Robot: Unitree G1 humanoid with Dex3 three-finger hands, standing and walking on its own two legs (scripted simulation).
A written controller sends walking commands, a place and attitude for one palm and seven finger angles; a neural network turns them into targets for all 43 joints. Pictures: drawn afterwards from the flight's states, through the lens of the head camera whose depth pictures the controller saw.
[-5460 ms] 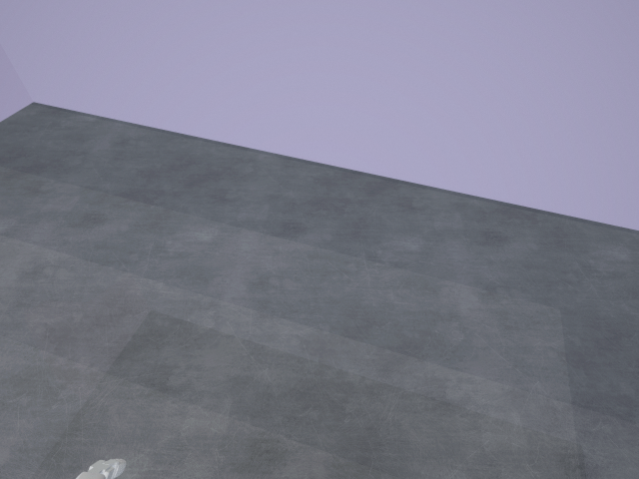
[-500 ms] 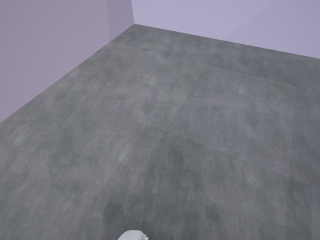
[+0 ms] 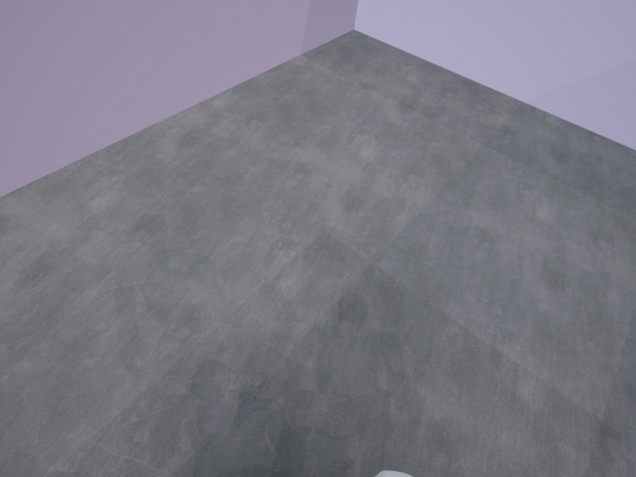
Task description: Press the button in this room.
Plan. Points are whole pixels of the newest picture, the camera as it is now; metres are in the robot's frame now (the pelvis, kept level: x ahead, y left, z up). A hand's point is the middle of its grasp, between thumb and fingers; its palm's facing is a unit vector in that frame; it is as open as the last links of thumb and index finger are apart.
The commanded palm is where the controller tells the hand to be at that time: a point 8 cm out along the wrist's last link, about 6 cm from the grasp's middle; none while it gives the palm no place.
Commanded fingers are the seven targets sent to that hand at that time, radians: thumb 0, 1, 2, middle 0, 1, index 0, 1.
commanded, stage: turn or walk to find it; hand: left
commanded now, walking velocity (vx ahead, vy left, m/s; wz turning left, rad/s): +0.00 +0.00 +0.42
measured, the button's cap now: out of the picture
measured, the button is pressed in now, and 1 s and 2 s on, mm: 0 0 0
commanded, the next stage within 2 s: none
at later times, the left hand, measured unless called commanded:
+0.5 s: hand out of the picture +0.00 +0.15 -0.15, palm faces +0.22 -0.94 -0.26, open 7.4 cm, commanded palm none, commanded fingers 0.00 0.90 0.90 -0.20 -0.30 -0.20 -0.30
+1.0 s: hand out of the picture -0.10 +0.21 -0.17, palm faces +0.45 -0.85 -0.25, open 7.4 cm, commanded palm none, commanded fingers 0.00 0.90 0.90 -0.20 -0.30 -0.20 -0.30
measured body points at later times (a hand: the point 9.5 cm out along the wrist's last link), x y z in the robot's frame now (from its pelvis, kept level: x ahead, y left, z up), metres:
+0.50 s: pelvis -0.03 -0.05 +0.00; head -0.01 -0.07 +0.45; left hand -0.01 +0.20 -0.13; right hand +0.04 -0.30 -0.16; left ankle -0.08 +0.09 -0.66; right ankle -0.03 -0.15 -0.74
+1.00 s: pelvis -0.07 -0.01 +0.00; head -0.06 +0.01 +0.44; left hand -0.13 +0.26 -0.15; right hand +0.12 -0.19 -0.14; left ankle -0.10 +0.09 -0.74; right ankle -0.02 -0.15 -0.69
